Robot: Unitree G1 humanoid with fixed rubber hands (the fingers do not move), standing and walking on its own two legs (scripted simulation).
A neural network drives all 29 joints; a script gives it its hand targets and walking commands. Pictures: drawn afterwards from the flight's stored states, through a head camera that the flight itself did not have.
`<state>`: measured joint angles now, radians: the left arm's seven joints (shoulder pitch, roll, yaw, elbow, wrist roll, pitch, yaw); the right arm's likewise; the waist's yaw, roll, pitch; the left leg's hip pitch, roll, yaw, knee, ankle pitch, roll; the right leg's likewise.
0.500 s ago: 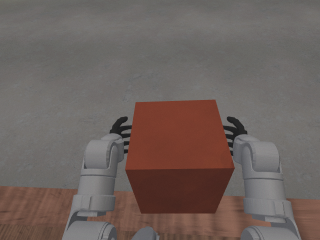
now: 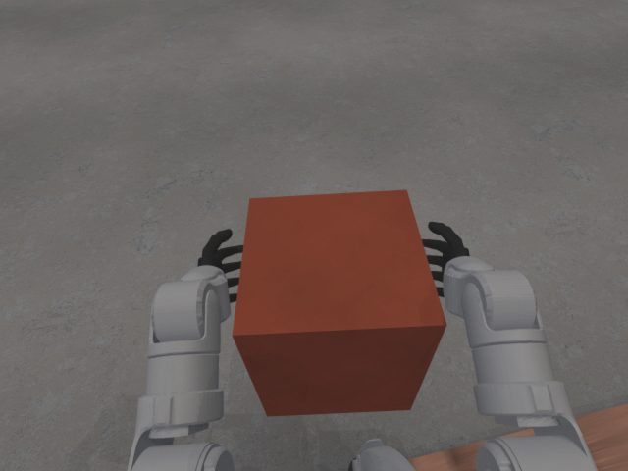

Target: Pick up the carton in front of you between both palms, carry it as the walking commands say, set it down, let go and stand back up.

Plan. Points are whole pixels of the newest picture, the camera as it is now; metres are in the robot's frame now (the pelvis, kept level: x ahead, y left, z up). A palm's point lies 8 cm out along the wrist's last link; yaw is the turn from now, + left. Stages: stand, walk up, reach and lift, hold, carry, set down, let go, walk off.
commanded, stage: carry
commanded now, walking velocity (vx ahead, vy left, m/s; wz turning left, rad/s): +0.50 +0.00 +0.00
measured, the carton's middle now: (333, 308) +0.35 -0.04 +0.01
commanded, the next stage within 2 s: none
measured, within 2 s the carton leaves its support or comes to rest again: neither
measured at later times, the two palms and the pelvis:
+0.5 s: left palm (206, 169) +0.73 +0.16 -0.03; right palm (345, 157) +0.75 -0.14 -0.04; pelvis +0.39 -0.01 -0.14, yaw -2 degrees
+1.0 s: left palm (239, 101) +1.10 +0.10 -0.08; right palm (343, 93) +1.09 -0.20 -0.08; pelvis +0.75 -0.04 -0.18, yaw +0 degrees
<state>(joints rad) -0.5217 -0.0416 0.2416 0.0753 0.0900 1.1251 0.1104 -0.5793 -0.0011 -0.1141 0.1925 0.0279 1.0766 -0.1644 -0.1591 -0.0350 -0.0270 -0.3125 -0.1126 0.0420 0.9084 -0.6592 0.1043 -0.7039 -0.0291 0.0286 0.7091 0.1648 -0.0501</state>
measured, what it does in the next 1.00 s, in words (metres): goes down: right foot 0.11 m lower, then left foot 0.11 m lower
